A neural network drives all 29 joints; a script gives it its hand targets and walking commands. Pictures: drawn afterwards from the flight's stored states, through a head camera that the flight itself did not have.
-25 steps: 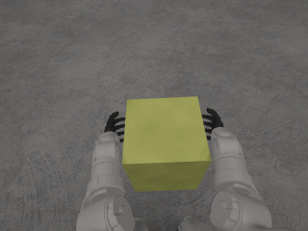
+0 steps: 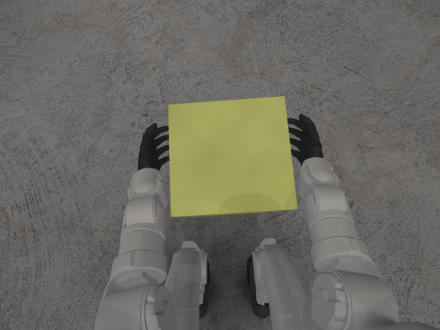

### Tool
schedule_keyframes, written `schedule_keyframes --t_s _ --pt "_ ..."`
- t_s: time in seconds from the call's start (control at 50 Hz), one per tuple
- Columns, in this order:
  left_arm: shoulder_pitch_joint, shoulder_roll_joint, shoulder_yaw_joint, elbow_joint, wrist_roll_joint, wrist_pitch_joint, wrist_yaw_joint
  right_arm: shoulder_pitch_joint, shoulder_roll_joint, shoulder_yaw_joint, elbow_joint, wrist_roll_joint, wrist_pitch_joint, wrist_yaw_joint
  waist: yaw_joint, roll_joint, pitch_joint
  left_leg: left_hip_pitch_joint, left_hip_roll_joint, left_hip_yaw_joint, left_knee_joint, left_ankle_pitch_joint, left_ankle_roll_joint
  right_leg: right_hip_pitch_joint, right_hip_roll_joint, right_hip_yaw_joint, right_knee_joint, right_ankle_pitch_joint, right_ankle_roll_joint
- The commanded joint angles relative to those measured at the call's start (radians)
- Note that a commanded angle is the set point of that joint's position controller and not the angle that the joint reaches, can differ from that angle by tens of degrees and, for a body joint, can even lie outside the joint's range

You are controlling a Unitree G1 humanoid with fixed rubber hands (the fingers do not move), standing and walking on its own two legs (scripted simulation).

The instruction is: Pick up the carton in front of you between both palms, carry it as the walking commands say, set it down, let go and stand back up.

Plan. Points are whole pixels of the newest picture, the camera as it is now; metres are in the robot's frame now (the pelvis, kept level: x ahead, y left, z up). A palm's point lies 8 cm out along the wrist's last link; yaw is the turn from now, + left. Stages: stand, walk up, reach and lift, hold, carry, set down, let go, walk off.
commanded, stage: set down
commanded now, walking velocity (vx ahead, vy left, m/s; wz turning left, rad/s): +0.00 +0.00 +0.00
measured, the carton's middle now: (229, 167) +0.41 +0.00 -0.16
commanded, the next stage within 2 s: none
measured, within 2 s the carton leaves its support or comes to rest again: neither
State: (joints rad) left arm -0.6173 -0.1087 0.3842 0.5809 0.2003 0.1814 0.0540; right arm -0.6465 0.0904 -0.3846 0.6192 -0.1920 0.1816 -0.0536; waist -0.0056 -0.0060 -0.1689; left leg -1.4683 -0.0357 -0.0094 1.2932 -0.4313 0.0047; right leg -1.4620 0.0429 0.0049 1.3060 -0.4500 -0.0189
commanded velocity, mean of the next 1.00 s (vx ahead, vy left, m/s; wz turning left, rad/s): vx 0.00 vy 0.00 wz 0.00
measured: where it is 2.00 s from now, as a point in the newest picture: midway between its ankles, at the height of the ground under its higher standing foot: (229, 297)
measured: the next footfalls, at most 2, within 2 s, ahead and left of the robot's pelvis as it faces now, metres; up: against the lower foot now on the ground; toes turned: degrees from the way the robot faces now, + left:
none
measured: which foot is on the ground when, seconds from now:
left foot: down 0.00-1.00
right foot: down 0.00-1.00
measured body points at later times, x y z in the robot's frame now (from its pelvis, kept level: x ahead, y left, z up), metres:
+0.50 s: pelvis -0.03 +0.00 -0.13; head +0.25 +0.00 +0.22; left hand +0.44 +0.15 -0.25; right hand +0.44 -0.15 -0.24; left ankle +0.07 +0.11 -0.59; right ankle +0.06 -0.10 -0.59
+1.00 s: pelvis -0.04 +0.00 -0.24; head +0.30 +0.00 +0.05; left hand +0.47 +0.15 -0.40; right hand +0.47 -0.15 -0.40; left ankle +0.07 +0.11 -0.59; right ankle +0.06 -0.10 -0.59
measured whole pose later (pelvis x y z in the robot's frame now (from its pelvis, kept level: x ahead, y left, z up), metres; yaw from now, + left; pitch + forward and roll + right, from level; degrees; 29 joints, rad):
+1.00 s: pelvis -0.04 +0.00 -0.24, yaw +0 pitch +40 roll +1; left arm -1.18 0.17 0.20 0.92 -0.09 0.11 0.17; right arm -1.21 -0.20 -0.16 0.96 0.10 0.11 -0.17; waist 0.01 0.00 0.18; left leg -2.25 -0.03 0.02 2.11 -0.55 0.00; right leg -2.25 0.05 -0.02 2.13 -0.57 -0.01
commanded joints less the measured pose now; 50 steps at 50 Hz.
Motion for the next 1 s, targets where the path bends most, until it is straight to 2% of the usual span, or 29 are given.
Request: schedule_keyframes --t_s 0.0,0.1,0.18,0.34,0.46,0.72,0.9,0.98 --pt "-0.547 -0.856 -0.5 0.045 -0.057 -0.008 -0.175 -0.503 0.901 0.501 0.056 0.058 -0.004 0.177 0.005 -0.005 -0.727 0.309 -0.127 -0.028 -0.046 0.202 -0.016 0.334 0.111 0.058 -0.083 0.228 0.032" --pt "-0.607 -0.832 -0.468 0.079 -0.058 -0.017 -0.168 -0.565 0.879 0.471 0.083 0.064 -0.016 0.162 0.003 0.0 -0.785 0.205 -0.133 -0.02 0.048 0.217 -0.017 0.241 0.12 0.046 0.014 0.254 0.036" --pt "-0.66 -0.817 -0.479 0.077 -0.079 -0.031 -0.148 -0.63 0.846 0.488 0.068 0.09 -0.033 0.147 0.004 0.008 -0.861 0.156 -0.137 -0.011 0.124 0.224 -0.023 0.177 0.127 0.034 0.095 0.256 0.038" --pt "-0.791 -0.764 -0.521 0.042 -0.145 -0.045 -0.101 -0.764 0.78 0.531 0.027 0.15 -0.046 0.114 0.003 0.003 -0.978 0.089 -0.141 0.003 0.258 0.197 -0.029 0.087 0.134 0.008 0.237 0.217 0.041" --pt "-0.873 -0.711 -0.51 0.05 -0.169 -0.05 -0.072 -0.836 0.725 0.516 0.052 0.171 -0.048 0.096 0.002 0.007 -0.974 0.033 -0.138 0.01 0.34 0.162 -0.03 -0.004 0.133 -0.005 0.324 0.17 0.04" --pt "-1.044 -0.632 -0.483 0.132 -0.211 -0.072 -0.067 -0.998 0.645 0.495 0.147 0.22 -0.068 0.102 0.006 0.007 -0.918 -0.09 -0.122 0.019 0.523 0.154 -0.023 -0.162 0.124 -0.019 0.508 0.15 0.032" --pt "-1.158 -0.541 -0.525 0.163 -0.309 -0.108 -0.067 -1.121 0.571 0.555 0.177 0.311 -0.106 0.09 0.016 0.0 -0.922 -0.118 -0.102 0.029 0.656 0.211 -0.02 -0.159 0.108 -0.02 0.637 0.209 0.033" --pt "-1.198 -0.536 -0.586 0.121 -0.39 -0.124 -0.063 -1.196 0.557 0.625 0.112 0.381 -0.126 0.074 0.012 -0.005 -1.049 -0.052 -0.098 0.039 0.709 0.287 -0.017 -0.078 0.104 -0.026 0.686 0.283 0.036"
